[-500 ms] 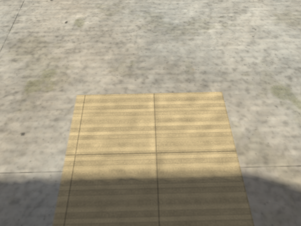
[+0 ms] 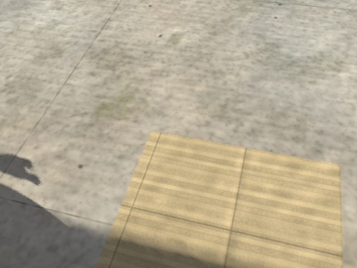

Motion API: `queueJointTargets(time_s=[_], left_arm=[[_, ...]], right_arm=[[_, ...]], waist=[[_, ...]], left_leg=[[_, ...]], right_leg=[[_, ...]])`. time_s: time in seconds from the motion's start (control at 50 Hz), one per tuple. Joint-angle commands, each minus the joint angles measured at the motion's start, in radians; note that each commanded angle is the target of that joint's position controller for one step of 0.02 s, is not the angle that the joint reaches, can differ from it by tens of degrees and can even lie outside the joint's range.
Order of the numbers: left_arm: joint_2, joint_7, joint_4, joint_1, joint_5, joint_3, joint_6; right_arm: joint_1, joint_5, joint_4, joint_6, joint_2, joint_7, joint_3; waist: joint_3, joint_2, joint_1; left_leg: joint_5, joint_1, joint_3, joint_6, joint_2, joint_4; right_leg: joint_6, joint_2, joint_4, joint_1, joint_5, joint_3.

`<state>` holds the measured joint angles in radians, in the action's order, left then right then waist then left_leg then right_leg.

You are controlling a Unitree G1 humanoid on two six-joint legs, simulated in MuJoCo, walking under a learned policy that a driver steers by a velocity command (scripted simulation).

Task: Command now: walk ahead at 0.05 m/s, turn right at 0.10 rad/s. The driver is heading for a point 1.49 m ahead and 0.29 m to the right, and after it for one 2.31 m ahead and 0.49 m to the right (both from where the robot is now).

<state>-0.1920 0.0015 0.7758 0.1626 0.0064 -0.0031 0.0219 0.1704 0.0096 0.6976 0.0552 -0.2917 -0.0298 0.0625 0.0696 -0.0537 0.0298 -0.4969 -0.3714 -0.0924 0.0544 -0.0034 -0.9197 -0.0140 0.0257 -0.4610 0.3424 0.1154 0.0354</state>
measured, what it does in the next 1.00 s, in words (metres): steps on the spot, turning right: left foot, then right foot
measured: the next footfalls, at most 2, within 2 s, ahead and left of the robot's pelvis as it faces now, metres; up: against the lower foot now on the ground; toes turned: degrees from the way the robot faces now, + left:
left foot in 0.14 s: +0.05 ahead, +0.13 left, +0.00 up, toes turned -7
right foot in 0.60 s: +0.04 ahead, -0.12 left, +0.00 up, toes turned -21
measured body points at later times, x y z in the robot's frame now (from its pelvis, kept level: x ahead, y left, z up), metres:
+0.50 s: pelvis +0.02 +0.03 +0.01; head +0.06 +0.02 +0.46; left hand +0.24 +0.26 -0.10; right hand +0.08 -0.28 -0.09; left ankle +0.01 +0.13 -0.73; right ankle +0.01 -0.12 -0.69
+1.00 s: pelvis +0.04 -0.02 +0.00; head +0.05 -0.02 +0.45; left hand +0.28 +0.16 -0.10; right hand +0.04 -0.32 -0.11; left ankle +0.10 +0.11 -0.71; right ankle +0.01 -0.11 -0.73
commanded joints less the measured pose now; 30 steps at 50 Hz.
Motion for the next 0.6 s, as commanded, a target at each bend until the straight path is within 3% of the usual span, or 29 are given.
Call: queueJointTargets(time_s=[0.02, 0.1, 0.14, 0.16, 0.18, 0.2, 0.22, 0.24, 0.28, 0.34, 0.42, 0.48, 0.54, 0.58, 0.6], left_arm=[[-0.233, 0.001, -0.053, -0.002, -0.013, -0.061, 0.008], [-0.242, -0.017, -0.064, -0.032, -0.03, -0.074, -0.007], [-0.219, -0.032, -0.057, -0.034, -0.043, -0.075, -0.026], [-0.176, -0.034, -0.064, -0.021, -0.035, -0.068, -0.025], [-0.146, -0.028, -0.103, -0.043, -0.022, -0.06, -0.025], [-0.206, -0.023, -0.098, -0.031, -0.016, -0.082, -0.016], [-0.242, -0.02, -0.07, -0.003, -0.024, -0.105, -0.017], [-0.227, -0.022, -0.04, 0.043, -0.031, -0.108, -0.027], [-0.201, -0.019, -0.019, 0.069, -0.029, -0.103, -0.042], [-0.166, -0.005, -0.059, -0.023, -0.039, -0.079, -0.047], [-0.173, 0.011, -0.102, -0.085, -0.034, -0.071, -0.053], [-0.185, 0.017, -0.12, -0.094, -0.035, -0.074, -0.057], [-0.204, 0.018, -0.123, -0.09, -0.036, -0.081, -0.069], [-0.215, 0.025, -0.115, -0.053, -0.032, -0.091, -0.078], [-0.252, 0.016, -0.107, -0.021, -0.027, -0.105, -0.077]], right_arm=[[0.092, 0.003, -0.031, -0.012, -0.074, -0.015, 0.017], [0.065, 0.001, -0.018, -0.018, -0.057, -0.023, 0.013], [0.084, -0.001, -0.007, -0.034, -0.061, -0.018, 0.018], [0.105, -0.018, -0.012, -0.036, -0.119, -0.019, 0.033], [0.12, -0.024, 0.009, -0.034, -0.22, -0.007, 0.061], [0.07, -0.044, -0.034, -0.043, -0.174, -0.004, 0.05], [0.024, -0.045, -0.054, -0.051, -0.111, -0.014, 0.029], [-0.031, -0.033, -0.067, -0.056, -0.097, -0.019, 0.023], [-0.048, -0.01, -0.081, -0.062, -0.095, -0.022, 0.025], [0.017, -0.02, -0.074, -0.058, -0.099, -0.027, 0.032], [0.05, -0.016, -0.063, -0.057, -0.157, -0.028, 0.048], [0.036, -0.015, -0.047, -0.052, -0.197, -0.012, 0.058], [-0.007, 0.011, -0.047, -0.066, -0.197, 0.013, 0.059], [-0.034, 0.033, -0.04, -0.076, -0.192, 0.021, 0.059], [-0.002, 0.018, -0.023, -0.077, -0.183, 0.025, 0.057]], waist=[[-0.17, 0.241, -0.021], [-0.129, 0.206, -0.028], [-0.11, 0.197, -0.056], [-0.116, 0.089, -0.053], [-0.076, -0.214, -0.027], [-0.073, -0.239, -0.044], [-0.078, -0.16, -0.025], [-0.082, -0.107, 0.012], [-0.093, -0.063, 0.01], [-0.088, -0.093, -0.047], [-0.098, -0.093, -0.082], [-0.108, -0.073, -0.064], [-0.094, -0.101, -0.047], [-0.104, -0.089, -0.007], [-0.138, -0.051, 0.003]], left_leg=[[0.008, 0.06, 0.033, 0.005, -0.02, 0.148], [0.126, 0.112, 0.036, -0.027, -0.037, 0.312], [0.264, 0.216, 0.05, -0.068, -0.021, 0.489], [0.32, 0.284, -0.049, -0.117, 0.1, 0.536], [0.372, 0.22, -0.236, -0.234, 0.253, 0.625], [0.524, 0.192, -0.339, -0.316, 0.374, 0.655], [0.656, 0.216, -0.29, -0.325, 0.363, 0.625], [0.726, 0.247, -0.206, -0.291, 0.319, 0.589], [0.849, 0.334, -0.104, -0.251, 0.285, 0.536], [0.819, 0.402, -0.028, -0.258, 0.262, 0.555], [0.805, 0.424, 0.0, -0.274, 0.299, 0.583], [0.806, 0.38, 0.053, -0.274, 0.31, 0.575], [0.754, 0.339, 0.08, -0.248, 0.317, 0.554], [0.726, 0.307, 0.126, -0.198, 0.295, 0.471], [0.676, 0.261, 0.162, -0.155, 0.251, 0.394]], right_leg=[[-0.202, -0.213, 0.141, -0.187, -0.2, 0.285], [-0.185, -0.204, 0.165, -0.134, -0.009, 0.349], [-0.121, -0.148, 0.119, -0.045, 0.05, 0.303], [-0.068, -0.093, 0.014, 0.043, 0.106, 0.244], [-0.003, 0.068, -0.14, 0.167, 0.302, 0.042], [0.047, 0.056, -0.374, 0.187, 0.472, 0.04], [0.067, 0.047, -0.553, 0.214, 0.487, 0.078], [0.081, 0.041, -0.628, 0.238, 0.452, 0.086], [0.1, 0.017, -0.702, 0.304, 0.362, 0.091], [0.131, -0.017, -0.578, 0.331, 0.261, 0.033], [0.129, -0.051, -0.395, 0.251, 0.212, -0.016], [0.101, -0.048, -0.326, 0.154, 0.238, -0.062], [0.056, -0.052, -0.217, 0.07, 0.218, -0.089], [0.011, -0.03, -0.041, -0.05, 0.09, -0.113], [-0.02, -0.016, 0.048, -0.169, -0.029, -0.08]])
